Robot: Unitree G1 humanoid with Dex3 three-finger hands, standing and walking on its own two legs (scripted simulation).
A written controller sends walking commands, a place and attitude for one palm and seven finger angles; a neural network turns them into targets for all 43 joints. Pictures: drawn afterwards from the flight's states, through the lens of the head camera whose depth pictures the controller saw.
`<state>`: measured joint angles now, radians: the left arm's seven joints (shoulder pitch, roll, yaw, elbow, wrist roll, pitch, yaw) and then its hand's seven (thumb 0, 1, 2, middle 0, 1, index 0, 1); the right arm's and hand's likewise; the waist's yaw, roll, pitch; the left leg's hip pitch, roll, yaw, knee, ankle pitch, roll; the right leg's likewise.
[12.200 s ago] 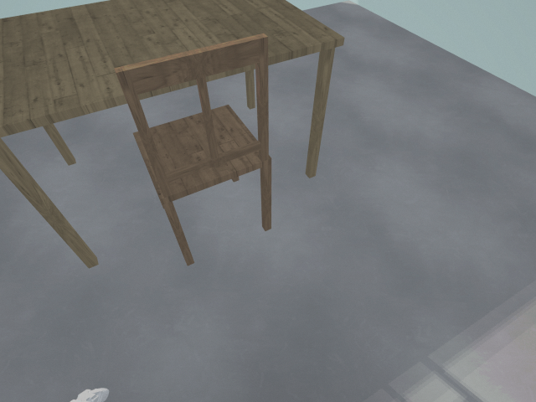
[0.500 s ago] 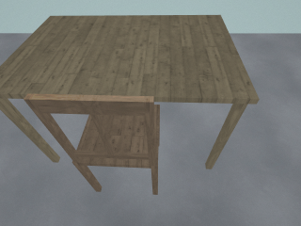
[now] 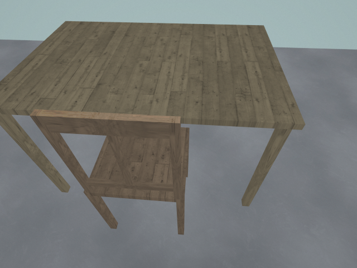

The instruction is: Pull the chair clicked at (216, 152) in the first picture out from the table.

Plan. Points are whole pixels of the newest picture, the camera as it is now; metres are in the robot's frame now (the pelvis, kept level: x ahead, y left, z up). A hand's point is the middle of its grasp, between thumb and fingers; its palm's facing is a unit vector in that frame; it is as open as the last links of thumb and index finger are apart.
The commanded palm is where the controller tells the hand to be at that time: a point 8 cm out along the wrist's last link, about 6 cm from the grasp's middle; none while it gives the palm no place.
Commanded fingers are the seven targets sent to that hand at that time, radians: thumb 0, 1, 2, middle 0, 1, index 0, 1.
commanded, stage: look again from close up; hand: left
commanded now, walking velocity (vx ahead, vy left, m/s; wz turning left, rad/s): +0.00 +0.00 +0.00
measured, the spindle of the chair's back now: (121, 161) +0.44 +0.22 -0.11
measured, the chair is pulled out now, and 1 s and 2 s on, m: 0.00 0.00 0.00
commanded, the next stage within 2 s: raise the hand toward the chair's back in 0.84 s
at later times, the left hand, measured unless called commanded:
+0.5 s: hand out of the picture -0.03 +0.16 -0.17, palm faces +0.04 -0.98 -0.20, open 7.3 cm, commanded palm none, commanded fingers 0.00 0.90 0.90 -0.20 -0.30 -0.20 -0.30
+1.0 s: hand out of the picture -0.01 +0.18 -0.16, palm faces +0.11 -0.97 -0.22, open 7.3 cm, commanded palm +0.08 +0.21 -0.07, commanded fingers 0.00 0.81 0.86 -0.19 -0.29 -0.19 -0.29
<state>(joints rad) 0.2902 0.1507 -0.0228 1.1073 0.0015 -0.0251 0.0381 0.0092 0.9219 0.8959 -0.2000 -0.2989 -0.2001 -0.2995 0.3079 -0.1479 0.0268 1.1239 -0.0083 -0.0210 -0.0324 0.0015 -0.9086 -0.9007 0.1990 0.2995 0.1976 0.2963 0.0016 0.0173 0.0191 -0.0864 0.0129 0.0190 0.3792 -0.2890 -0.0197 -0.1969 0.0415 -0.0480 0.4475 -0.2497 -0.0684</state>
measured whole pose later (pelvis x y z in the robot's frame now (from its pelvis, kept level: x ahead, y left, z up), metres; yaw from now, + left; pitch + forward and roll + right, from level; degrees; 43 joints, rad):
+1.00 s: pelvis -0.02 +0.00 +0.00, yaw +0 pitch -1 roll +0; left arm 0.43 0.15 -0.02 0.80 -0.06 0.07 0.07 0.04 0.95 0.89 -0.20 -0.30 -0.20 -0.30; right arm 0.37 -0.13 0.03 1.05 0.01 -0.07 -0.04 0.00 -0.91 -0.90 0.20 0.30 0.20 0.30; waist 0.01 0.01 0.03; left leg -0.14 0.02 0.02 0.45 -0.29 -0.02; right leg -0.23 0.04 -0.05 0.46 -0.22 -0.06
